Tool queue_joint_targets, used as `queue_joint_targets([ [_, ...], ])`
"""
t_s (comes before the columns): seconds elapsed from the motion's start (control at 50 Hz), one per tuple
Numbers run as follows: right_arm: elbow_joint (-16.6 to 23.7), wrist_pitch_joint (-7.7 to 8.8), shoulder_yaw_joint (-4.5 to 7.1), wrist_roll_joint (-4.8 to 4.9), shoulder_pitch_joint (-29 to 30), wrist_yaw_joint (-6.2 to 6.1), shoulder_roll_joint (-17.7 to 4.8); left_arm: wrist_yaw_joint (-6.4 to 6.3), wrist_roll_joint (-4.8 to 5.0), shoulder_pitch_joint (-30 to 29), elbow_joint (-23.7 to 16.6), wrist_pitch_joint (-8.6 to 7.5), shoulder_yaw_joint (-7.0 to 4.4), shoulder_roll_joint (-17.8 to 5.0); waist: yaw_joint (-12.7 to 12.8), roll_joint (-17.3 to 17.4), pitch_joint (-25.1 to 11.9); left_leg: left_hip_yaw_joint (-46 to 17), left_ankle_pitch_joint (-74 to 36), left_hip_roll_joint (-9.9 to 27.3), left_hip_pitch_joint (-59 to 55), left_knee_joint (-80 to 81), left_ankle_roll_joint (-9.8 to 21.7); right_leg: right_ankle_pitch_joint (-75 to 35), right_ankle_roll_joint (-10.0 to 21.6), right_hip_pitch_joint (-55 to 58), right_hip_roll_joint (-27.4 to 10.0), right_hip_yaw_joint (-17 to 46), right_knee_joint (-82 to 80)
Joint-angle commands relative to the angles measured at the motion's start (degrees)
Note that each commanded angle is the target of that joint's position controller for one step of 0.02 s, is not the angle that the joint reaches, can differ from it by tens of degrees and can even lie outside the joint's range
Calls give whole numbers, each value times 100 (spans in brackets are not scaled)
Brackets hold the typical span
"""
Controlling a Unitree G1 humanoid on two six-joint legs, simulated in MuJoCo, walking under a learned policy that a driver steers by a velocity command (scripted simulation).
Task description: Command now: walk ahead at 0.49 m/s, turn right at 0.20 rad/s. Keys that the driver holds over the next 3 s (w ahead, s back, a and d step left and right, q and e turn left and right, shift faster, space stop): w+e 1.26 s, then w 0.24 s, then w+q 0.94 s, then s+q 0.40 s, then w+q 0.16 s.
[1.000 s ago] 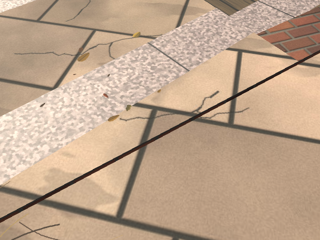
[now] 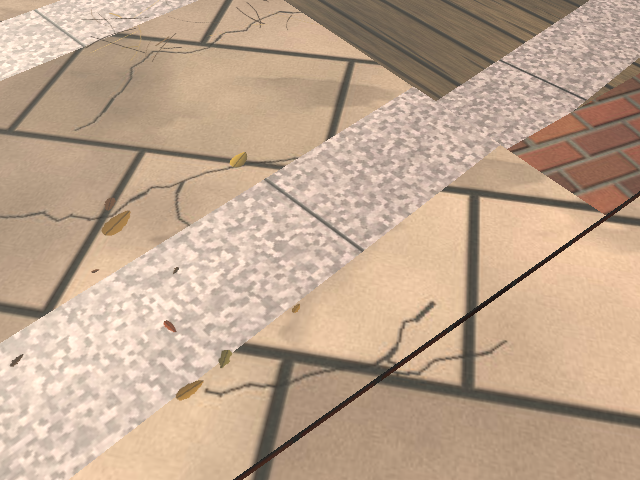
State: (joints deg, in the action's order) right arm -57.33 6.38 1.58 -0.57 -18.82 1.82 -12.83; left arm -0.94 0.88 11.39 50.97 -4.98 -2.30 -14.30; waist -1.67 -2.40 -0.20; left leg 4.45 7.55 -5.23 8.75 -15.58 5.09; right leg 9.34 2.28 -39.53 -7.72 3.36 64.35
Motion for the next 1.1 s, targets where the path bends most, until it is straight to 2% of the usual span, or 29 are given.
queue_joint_targets([
  [0.02, 302, 107, 137, -13, 251, -122, -792, -7, -22, 252, -184, 33, -77, -249, 238, 442, 295, -934, -607, 1684, 444, 1069, 866, -925, -94, -185, -200, 110, -650],
  [0.12, 175, 50, 150, 41, -145, -212, -938, 129, 28, -708, -513, -20, -31, -128, -142, 425, 394, -383, -728, 1751, -352, 1048, 611, -1680, -29, -220, 89, -92, -2211],
  [0.22, 53, -117, 191, 88, -379, -234, -1010, 342, 48, -1301, -949, -25, 4, -114, -295, 430, 585, -115, -1092, 2106, -1465, 554, 455, -866, 166, -555, 206, -310, -2798],
  [0.28, 206, -239, 252, 98, -76, -277, -1230, 440, 38, -857, -1064, -25, -109, -350, 92, 706, 160, 229, -3601, 2096, -1523, -591, 237, 8, 458, 538, 662, -856, -2900],
  [0.3, 278, -298, 249, 80, 48, -301, -1230, 445, 53, -67, -892, -22, -250, -559, 531, 679, -287, 458, -4426, 1924, -1297, -1659, 96, -134, 612, 1605, 968, -1031, -3132],
  [0.32, 415, -299, 202, 43, 57, -332, -1143, 380, 58, 999, -630, -2, -474, -1022, 965, 429, -853, 578, -3942, 1649, -286, -3180, -132, -355, 882, 3299, 888, -512, -3271],
  [0.34, 696, -129, -21, -72, -397, -242, -507, 294, 29, 1598, -587, 31, -676, -1827, 790, -980, -1612, 553, -618, 735, 2348, -5603, -531, 113, 1870, 5694, -683, 2384, -3510],
  [0.36, 722, 159, -48, -12, -302, -144, -563, 283, -1, 1668, -657, 5, -561, -1549, 758, -1019, -2339, -700, 2382, 181, 3427, -6577, -482, 290, 2265, 6439, -1324, 4534, -4600],
  [0.38, 936, 321, 96, 215, 343, -81, -1016, 270, -58, 1540, -662, -13, -456, -1170, 871, -718, -1725, -1072, 2008, 563, 3981, -6740, -286, 99, 1850, 6106, -1066, 3729, -4635],
  [0.4, 1066, 379, 82, 248, 669, -92, -1000, 254, -30, 1063, -763, -15, -393, -958, 690, -270, -1109, -969, 1470, 834, 3960, -6351, -204, -358, 1613, 5211, -834, 2802, -4641],
  [0.42, 1047, 359, 108, 144, 741, -139, -969, 266, -29, 581, -914, 2, -332, -783, 421, 248, -734, -910, 1129, 1053, 3614, -5865, -233, -856, 1470, 4272, -603, 2181, -4756],
  [0.46, 1086, 170, 182, 67, 562, -179, -941, 267, -79, 161, -1091, 2, -261, -585, 37, 122, -459, -923, 879, 1264, 2848, -5222, -342, -1318, 1370, 3188, -259, 1645, -5068],
  [0.54, 1355, -7, 187, -55, 949, -243, -742, 135, -5, 444, -1060, -31, -349, -893, 32, 45, -167, -720, 89, 1099, 2838, -4007, -720, -1955, 1400, 2581, 22, 1081, -5253],
  [0.6, 1525, 6, 143, -9, 1547, -236, -601, 47, 17, 777, -999, 40, -354, -887, 281, -176, -97, -723, -822, 871, 2762, -2763, -778, -1442, 1180, 2655, 201, 985, -5139],
  [0.68, 1867, 55, 110, 79, 2391, -167, -609, 12, 79, 1091, -891, 103, -373, -971, 588, -305, 116, -721, -980, 636, 2540, -1567, -738, -547, 1031, 2887, 37, 1426, -5090],
  [0.74, 1928, 149, 197, 95, 2302, -104, -870, -43, 83, 1080, -872, 154, -392, -1004, 465, -426, 67, -881, -815, 591, 2157, -1171, -613, -515, 900, 3308, -151, 1837, -4740],
  [0.78, 1829, 201, 279, 83, 1813, -109, -1012, -58, 53, 946, -915, 209, -390, -965, 196, -561, -95, -748, -444, 523, 1424, -986, -441, -927, 764, 3374, -99, 1954, -4328],
  [0.8, 1798, 266, 407, -55, 1673, -112, -1306, -12, 146, 1573, -892, 219, -291, -576, 401, 282, -828, -1060, -541, 714, -236, -1144, 23, -1497, 462, 2752, 314, 1686, -3670],
  [0.82, 1725, 255, 539, -23, 945, -132, -1379, 7, 171, 1406, -976, 218, -216, -591, -148, 792, -1582, -1927, 20, 1397, -1676, -972, 561, -1269, 84, 1886, 616, 1225, -2405],
  [0.84, 1578, 162, 593, -57, -168, -191, -1447, 12, 88, 817, -1259, 192, -171, -634, -790, 1408, -2340, -2975, 826, 2168, -2892, -567, 885, 237, -115, 1052, 994, 901, -1119],
  [0.86, 1481, 88, 529, -47, -386, -213, -1410, 54, -93, 572, -1401, 160, -101, -489, -743, 1397, -2377, -3267, 376, 2572, -2927, -500, 863, 2363, -96, 819, 887, 942, -560],
  [0.88, 1434, 12, 538, -42, -341, -221, -1365, 57, -85, 298, -1439, 156, -99, -537, -712, 1133, -1802, -3042, -116, 2454, -2462, -493, 920, 2445, -194, 614, 762, 757, -245],
  [0.9, 1434, -48, 542, -45, 203, -229, -1254, 43, 102, 459, -1400, 204, -144, -626, -290, 1133, -1315, -3156, 488, 2491, -2114, -241, 1021, 2014, -242, 29, 590, 607, -84],
  [0.92, 1542, -72, 458, -25, 658, -240, -902, 17, 129, 433, -1285, 266, -213, -817, -173, 1089, -908, -2668, 522, 2225, -1483, -145, 905, 1749, -309, 117, 310, 458, -169],
  [0.94, 1591, -115, 377, -13, 914, -210, -669, 41, 147, 445, -1262, 355, -228, -757, -40, 1289, -659, -2186, 544, 1941, -894, -39, 783, 1725, -387, 354, 280, 236, -264],
  [0.96, 1607, -164, 361, 15, 1091, -163, -639, 84, 144, 478, -1267, 436, -173, -573, 93, 1357, -434, -1813, 658, 1749, -319, 116, 737, 1820, -465, 646, 316, 11, -504],
  [1.02, 1672, -175, 498, 9, 1500, -169, -1060, 228, 56, 449, -1311, 453, -38, -282, 385, 1290, -366, -1051, 496, 1607, 767, 324, 696, 1224, -441, 1909, 280, -322, -1640],
  [1.06, 1704, -134, 543, 20, 1723, -144, -1203, 258, 69, 702, -1189, 496, -93, -491, 589, 1426, -536, -784, 614, 1645, 1029, 192, 690, 918, -458, 2697, 314, -501, -2010],
  [1.1, 1701, -124, 517, 68, 1871, -136, -1136, 258, 110, 1023, -1033, 569, -163, -648, 820, 1362, -444, -577, 1094, 1716, 1427, -262, 614, 680, -432, 3368, 342, -693, -2392],
])
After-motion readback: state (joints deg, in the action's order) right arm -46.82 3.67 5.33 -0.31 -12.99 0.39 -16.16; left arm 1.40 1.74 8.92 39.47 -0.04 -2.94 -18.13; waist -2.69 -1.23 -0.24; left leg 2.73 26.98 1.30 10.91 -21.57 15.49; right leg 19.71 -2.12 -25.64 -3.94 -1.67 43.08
